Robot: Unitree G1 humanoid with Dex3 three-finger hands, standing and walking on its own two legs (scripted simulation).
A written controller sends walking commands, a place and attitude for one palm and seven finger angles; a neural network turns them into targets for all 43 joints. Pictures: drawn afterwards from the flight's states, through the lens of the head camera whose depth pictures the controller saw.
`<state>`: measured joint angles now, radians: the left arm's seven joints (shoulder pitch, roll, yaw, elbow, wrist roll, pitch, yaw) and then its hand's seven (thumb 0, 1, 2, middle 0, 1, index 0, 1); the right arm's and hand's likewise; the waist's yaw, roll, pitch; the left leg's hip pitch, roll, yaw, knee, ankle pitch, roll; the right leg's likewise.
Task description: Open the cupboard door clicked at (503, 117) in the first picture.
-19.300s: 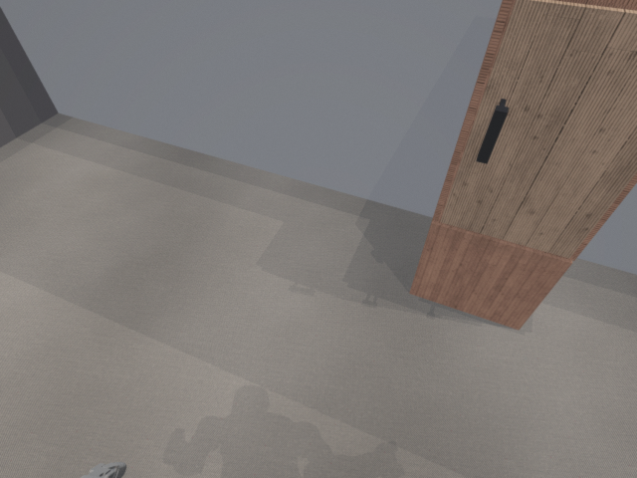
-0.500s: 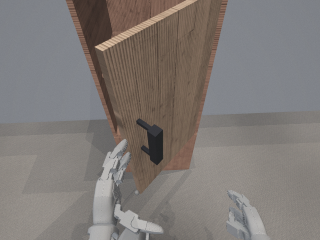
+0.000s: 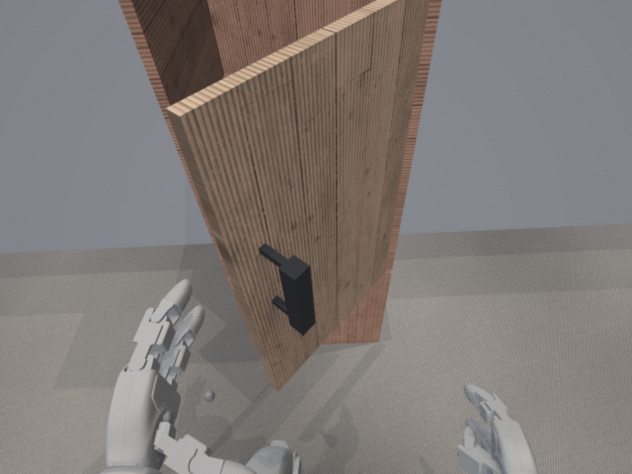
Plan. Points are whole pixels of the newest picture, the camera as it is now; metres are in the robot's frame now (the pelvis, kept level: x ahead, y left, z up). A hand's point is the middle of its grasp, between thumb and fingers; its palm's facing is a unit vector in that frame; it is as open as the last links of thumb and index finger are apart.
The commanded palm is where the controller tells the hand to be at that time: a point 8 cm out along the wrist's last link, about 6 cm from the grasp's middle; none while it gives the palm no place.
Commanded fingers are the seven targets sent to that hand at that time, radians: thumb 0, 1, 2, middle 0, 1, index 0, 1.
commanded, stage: draw the hand back to the body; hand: left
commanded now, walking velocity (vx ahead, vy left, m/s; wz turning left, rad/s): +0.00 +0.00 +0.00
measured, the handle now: (286, 289) +0.33 +0.06 +0.07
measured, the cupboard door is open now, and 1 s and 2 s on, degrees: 47 47 47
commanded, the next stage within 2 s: step back with the hand held close in 1.36 s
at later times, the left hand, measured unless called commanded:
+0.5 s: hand (101, 380) +0.18 +0.20 +0.15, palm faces +0.17 -0.93 -0.32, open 14.8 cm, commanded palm +0.15 +0.25 +0.18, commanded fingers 0.00 0.09 0.56 -0.17 -0.30 -0.17 -0.30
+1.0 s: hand out of the picture +0.21 +0.29 +0.24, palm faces +0.44 -0.79 -0.42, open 8.9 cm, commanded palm +0.16 +0.33 +0.25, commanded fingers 0.00 0.90 0.90 -0.20 -0.30 -0.20 -0.30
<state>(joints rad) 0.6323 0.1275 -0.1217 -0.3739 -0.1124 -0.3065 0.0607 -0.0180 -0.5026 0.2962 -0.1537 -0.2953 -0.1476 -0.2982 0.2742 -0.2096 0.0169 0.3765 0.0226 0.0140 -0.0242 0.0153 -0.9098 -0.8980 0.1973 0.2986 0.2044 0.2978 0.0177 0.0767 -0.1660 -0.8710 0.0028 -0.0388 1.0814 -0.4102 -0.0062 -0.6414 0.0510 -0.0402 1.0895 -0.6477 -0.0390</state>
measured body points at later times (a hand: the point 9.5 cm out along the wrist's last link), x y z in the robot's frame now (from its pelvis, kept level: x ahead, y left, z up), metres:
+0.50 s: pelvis +0.01 +0.02 +0.05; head +0.00 +0.00 +0.50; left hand +0.17 +0.25 +0.17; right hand +0.20 -0.20 -0.02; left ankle +0.07 +0.12 -0.66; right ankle -0.06 -0.10 -0.66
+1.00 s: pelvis +0.02 +0.03 +0.08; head +0.00 +0.01 +0.53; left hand +0.18 +0.33 +0.26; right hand +0.22 -0.18 +0.00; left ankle +0.07 +0.12 -0.66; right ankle -0.06 -0.10 -0.66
